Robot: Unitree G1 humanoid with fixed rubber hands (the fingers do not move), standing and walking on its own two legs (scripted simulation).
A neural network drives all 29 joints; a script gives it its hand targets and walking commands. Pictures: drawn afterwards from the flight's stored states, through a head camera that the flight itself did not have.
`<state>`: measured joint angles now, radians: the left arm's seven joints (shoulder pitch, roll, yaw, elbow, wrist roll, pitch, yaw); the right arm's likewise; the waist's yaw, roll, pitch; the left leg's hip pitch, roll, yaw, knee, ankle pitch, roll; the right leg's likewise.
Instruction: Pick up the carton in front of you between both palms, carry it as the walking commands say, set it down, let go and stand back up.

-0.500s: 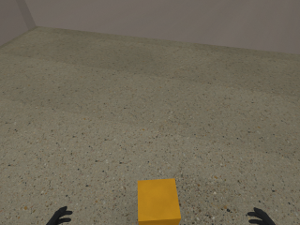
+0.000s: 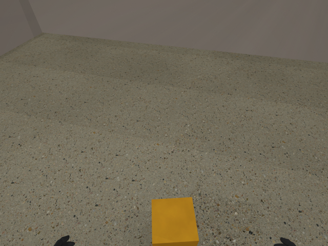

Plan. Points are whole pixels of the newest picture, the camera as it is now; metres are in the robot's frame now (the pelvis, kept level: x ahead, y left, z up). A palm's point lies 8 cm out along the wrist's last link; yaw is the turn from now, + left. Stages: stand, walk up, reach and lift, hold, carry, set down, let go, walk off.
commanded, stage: stand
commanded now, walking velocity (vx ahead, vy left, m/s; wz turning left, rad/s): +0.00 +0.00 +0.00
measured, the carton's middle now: (173, 227) +0.38 -0.01 -0.65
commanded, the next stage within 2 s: none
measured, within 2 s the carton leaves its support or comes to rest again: neither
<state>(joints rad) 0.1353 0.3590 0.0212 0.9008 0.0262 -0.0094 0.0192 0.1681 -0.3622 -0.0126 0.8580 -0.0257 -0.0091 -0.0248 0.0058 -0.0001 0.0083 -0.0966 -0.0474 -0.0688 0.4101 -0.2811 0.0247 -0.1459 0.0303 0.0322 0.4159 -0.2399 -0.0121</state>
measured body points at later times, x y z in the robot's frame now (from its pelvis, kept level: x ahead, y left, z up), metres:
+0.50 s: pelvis -0.02 +0.00 +0.00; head -0.02 +0.00 +0.45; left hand +0.08 +0.31 -0.11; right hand +0.09 -0.31 -0.11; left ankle -0.04 +0.11 -0.74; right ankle -0.01 -0.11 -0.74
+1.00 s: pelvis -0.02 +0.00 +0.01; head -0.02 +0.00 +0.46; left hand +0.08 +0.31 -0.11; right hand +0.08 -0.32 -0.11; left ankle -0.04 +0.11 -0.74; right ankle -0.01 -0.11 -0.74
